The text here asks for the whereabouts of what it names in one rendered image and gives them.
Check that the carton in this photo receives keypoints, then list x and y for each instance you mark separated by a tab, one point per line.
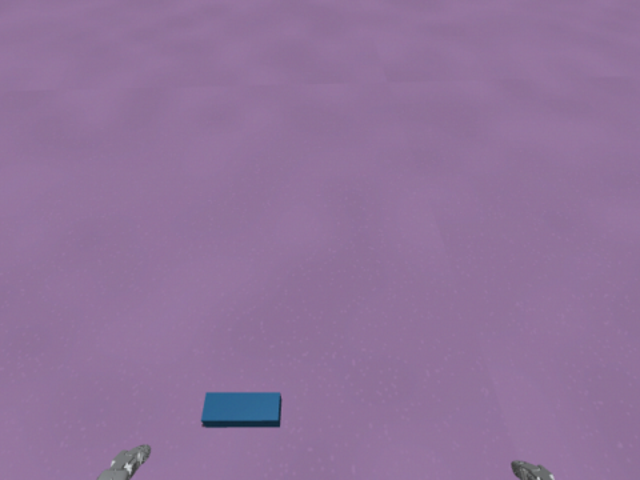
242	409

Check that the right robot hand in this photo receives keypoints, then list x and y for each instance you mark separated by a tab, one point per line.
527	471

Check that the left robot hand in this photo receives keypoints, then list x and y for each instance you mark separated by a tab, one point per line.
125	464

